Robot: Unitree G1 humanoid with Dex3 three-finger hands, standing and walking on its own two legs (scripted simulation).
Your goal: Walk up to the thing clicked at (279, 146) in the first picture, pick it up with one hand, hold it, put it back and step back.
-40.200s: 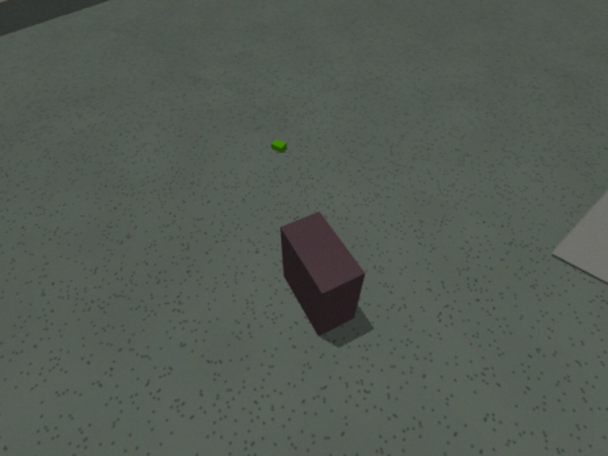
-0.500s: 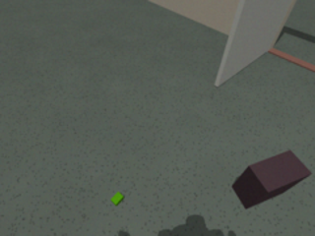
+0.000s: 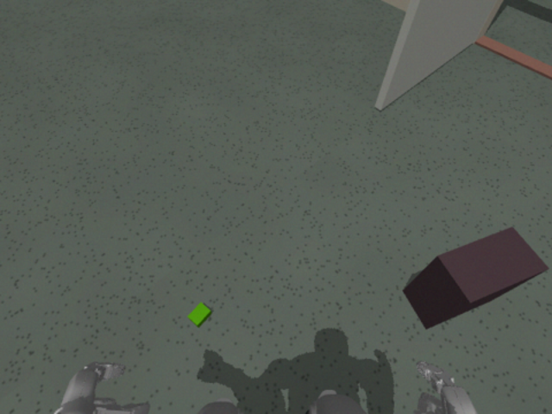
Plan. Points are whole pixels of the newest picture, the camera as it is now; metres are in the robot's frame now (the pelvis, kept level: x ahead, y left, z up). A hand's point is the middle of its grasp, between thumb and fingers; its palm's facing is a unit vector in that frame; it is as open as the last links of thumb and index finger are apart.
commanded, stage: rise first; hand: left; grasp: from above
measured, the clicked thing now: (199, 314) +0.44 +0.25 -0.73
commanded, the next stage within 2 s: none
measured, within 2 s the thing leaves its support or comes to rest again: neither
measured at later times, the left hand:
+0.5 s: hand out of the picture +0.14 +0.27 -0.22, palm faces -0.16 -0.77 -0.61, open 12.9 cm
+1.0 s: hand (145, 352) +0.27 +0.31 -0.41, palm faces -0.23 -0.26 -0.94, open 12.6 cm
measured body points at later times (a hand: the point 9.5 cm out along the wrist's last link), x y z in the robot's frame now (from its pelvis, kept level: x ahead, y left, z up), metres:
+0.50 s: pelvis +0.00 +0.01 -0.07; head +0.11 +0.02 +0.37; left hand +0.14 +0.31 -0.18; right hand +0.18 -0.24 -0.17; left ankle -0.01 +0.12 -0.71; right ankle +0.01 -0.12 -0.71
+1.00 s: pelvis -0.08 -0.01 -0.27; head +0.11 +0.01 +0.14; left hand +0.28 +0.32 -0.36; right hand +0.06 -0.26 -0.40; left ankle -0.01 +0.12 -0.71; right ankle +0.01 -0.12 -0.71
